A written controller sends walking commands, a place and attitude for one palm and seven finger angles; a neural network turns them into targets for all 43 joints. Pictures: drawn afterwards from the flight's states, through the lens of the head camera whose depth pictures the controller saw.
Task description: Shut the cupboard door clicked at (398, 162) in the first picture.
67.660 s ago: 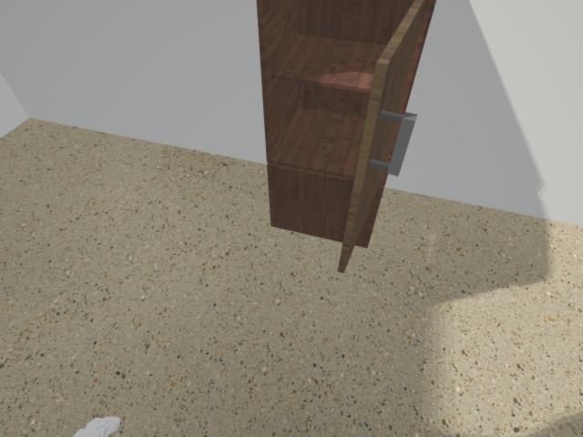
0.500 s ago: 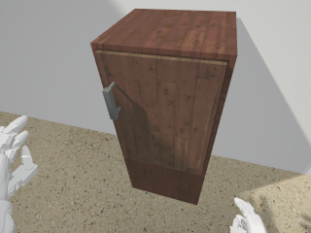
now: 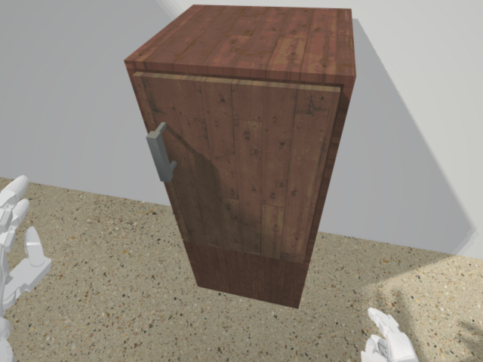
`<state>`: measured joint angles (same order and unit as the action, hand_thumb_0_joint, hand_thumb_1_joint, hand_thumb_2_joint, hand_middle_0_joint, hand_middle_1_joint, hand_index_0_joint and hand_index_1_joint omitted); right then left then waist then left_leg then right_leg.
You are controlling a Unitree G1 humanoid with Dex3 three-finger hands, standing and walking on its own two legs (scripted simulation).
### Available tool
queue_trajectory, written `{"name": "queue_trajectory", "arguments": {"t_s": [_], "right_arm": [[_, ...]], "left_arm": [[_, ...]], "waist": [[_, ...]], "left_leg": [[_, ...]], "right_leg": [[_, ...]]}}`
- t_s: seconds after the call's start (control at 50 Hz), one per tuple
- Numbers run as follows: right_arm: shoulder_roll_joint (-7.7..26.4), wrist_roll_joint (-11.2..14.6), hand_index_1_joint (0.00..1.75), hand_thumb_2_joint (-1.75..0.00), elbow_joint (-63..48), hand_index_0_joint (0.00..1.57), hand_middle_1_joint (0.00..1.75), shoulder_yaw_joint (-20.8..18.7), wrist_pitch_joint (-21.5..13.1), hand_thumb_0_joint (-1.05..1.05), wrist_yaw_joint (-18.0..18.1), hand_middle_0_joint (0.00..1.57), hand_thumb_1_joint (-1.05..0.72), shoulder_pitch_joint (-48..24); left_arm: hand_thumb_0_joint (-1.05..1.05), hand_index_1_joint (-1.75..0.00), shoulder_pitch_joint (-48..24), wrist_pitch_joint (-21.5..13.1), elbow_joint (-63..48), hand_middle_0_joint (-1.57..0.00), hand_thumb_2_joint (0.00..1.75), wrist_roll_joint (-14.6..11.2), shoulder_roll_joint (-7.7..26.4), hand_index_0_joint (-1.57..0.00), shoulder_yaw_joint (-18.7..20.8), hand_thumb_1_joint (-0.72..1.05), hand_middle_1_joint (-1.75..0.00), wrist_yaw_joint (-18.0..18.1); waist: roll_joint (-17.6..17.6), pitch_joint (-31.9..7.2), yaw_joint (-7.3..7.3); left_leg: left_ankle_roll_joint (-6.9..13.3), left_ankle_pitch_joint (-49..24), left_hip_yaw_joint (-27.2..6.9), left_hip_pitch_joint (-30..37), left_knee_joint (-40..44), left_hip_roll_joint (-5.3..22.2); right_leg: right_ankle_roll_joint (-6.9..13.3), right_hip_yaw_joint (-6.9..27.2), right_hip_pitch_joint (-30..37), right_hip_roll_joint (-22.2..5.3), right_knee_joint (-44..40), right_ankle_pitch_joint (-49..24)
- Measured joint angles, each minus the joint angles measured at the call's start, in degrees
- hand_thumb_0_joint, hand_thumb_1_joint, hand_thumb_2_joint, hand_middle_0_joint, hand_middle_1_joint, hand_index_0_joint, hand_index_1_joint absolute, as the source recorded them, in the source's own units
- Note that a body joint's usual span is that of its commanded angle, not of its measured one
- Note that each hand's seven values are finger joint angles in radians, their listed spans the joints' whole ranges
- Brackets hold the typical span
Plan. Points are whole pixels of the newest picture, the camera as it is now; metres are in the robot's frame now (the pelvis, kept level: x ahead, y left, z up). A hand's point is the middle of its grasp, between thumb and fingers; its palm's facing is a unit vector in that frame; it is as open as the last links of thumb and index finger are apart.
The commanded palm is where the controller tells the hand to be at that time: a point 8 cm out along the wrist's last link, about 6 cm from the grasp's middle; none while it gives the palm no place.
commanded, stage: step back with the hand held close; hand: left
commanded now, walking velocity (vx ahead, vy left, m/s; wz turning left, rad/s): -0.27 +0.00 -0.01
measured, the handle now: (164, 152) +0.54 +0.23 +0.05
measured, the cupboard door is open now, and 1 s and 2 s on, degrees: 0 0 0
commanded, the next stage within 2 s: stop stepping back and stand still in 1.08 s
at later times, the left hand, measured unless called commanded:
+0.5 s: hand out of the picture +0.13 +0.29 +0.15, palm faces +0.44 -0.77 -0.46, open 7.4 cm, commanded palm +0.07 +0.32 +0.18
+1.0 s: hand out of the picture +0.05 +0.30 +0.17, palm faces +0.49 -0.75 -0.46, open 7.4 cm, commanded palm -0.01 +0.32 +0.18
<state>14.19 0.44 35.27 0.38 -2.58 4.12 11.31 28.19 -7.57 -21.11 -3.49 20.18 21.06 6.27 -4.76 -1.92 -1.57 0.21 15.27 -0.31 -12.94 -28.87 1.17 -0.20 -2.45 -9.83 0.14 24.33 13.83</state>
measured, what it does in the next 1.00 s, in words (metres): walks backwards: right foot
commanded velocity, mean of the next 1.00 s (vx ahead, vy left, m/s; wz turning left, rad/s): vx -0.32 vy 0.00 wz -0.01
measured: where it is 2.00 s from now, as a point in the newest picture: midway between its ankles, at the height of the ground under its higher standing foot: outside the picture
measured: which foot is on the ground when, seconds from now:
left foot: down 0.00-1.00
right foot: down 0.00-0.82, up 0.84-0.98, down 1.00-1.00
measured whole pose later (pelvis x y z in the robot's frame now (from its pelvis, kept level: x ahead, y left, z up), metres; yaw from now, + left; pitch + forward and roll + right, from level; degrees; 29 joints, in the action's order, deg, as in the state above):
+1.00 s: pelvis -0.14 +0.02 -0.02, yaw +2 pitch +2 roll -4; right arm 10.5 -1.0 35.9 0.2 -7.2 3.6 14.1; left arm 31.7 -16.9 -30.2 -2.6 27.4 29.0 9.0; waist -0.2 -3.1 1.1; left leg 1.9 3.5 -0.1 -32.3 -33.0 3.4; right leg -0.2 1.1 -14.1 4.7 35.8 21.6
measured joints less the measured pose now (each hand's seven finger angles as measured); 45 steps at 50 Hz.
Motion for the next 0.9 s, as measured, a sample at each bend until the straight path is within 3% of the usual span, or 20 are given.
{"name": "queue_trajectory", "arguments": {"t_s": [0.26, 0.4, 0.56, 0.68, 0.74, 0.82, 0.9], "right_arm": [[-0.6, 0.4, 0.3, -0.9, -3.83, 0.2, 0.3, -0.77, 3.56, 0.01, 1.0, 0.2, -0.9, -0.26], [-1.46, 0.47, 0.3, -0.9, -4.46, 0.2, 0.3, 0.13, 2.46, 0.01, 0.71, 0.21, -0.9, 0.93], [-1.76, -0.12, 0.3, -0.9, -3.04, 0.2, 0.3, 0.43, -0.36, 0.01, 0.64, 0.21, -0.9, 3.25], [-1.59, -0.78, 0.3, -0.9, -1.09, 0.2, 0.3, 0.07, -1.54, 0.01, 0.02, 0.21, -0.9, 3.69], [-1.26, -0.87, 0.3, -0.9, -0.2, 0.2, 0.3, -0.21, -1.31, 0.01, -0.46, 0.21, -0.9, 3.21], [-1.02, -0.64, 0.3, -0.9, -0.19, 0.2, 0.3, -0.39, -0.86, 0.01, -0.2, 0.21, -0.9, 2.56], [-2.16, -0.81, 0.3, -0.9, -0.5, 0.2, 0.3, -0.95, -2.46, 0.01, 0.29, 0.21, -0.9, 3.19]], "left_arm": [[0.01, -0.31, 2.62, -0.77, -4.65, -0.21, 0.9, -0.12, 4.5, -0.21, 2.31, 0.89, -0.3, 1.17], [0.01, -0.31, 3.04, -2.65, -5.18, -0.21, 0.9, 0.76, 4.01, -0.21, 2.95, 0.89, -0.3, 1.76], [0.01, -0.31, 1.38, -4.84, -5.85, -0.21, 0.9, 2.44, 2.77, -0.21, 4.1, 0.89, -0.3, 2.51], [0.01, -0.31, 0.02, -6.29, -6.57, -0.21, 0.9, 2.58, 1.62, -0.21, 3.66, 0.89, -0.3, 3.23], [0.01, -0.31, -0.22, -6.78, -7.41, -0.21, 0.9, 2.2, 1.96, -0.21, 2.88, 0.89, -0.3, 3.82], [0.01, -0.31, 0.64, -7.26, -8.1, -0.21, 0.9, 1.85, 3.62, -0.21, 3.22, 0.89, -0.3, 4.17], [0.01, -0.31, 1.03, -7.58, -8.18, -0.21, 0.9, 1.95, 6.26, -0.22, 5.15, 0.89, -0.3, 3.35]], "waist": [[3.49, 1.24, 1.49], [4.23, 0.8, 1.93], [4.56, 1.74, 1.46], [4.49, 1.39, 1.13], [5.03, 1.39, 1.63], [5.07, 1.74, 2.73], [3.29, 1.72, 4.25]], "left_leg": [[1.97, -2.08, 2.86, -3.84, -0.67, -1.87], [2.43, -2.85, 2.33, -7.58, -3.54, -1.55], [2.47, -2.6, 0.85, -11.22, -8.21, -1.26], [1.77, 2.97, 0.5, -13.81, -11.31, -0.86], [1.13, 4.25, 0.43, -14.86, -11.31, -1.29], [1.86, -0.84, 0.6, -15.41, -9.17, -0.89], [2.75, -9.11, -0.82, -16.21, -6.28, 1.23]], "right_leg": [[-1.99, 2.82, -6.04, -2.02, 3.79, -1.26], [-2.12, 2.29, -8.82, -1.73, 5.09, -2.76], [-1.75, 2.32, -11.58, -0.55, 9.38, -2.25], [-0.87, 1.83, -13.14, -0.25, 9.86, -3.17], [-0.91, 1.81, -13.85, -0.66, 9.02, -4.48], [-1.12, 1.77, -14.93, -0.36, 9.16, -1.92], [-1.06, 3.11, -14.22, 3.83, 18.28, 5.03]]}}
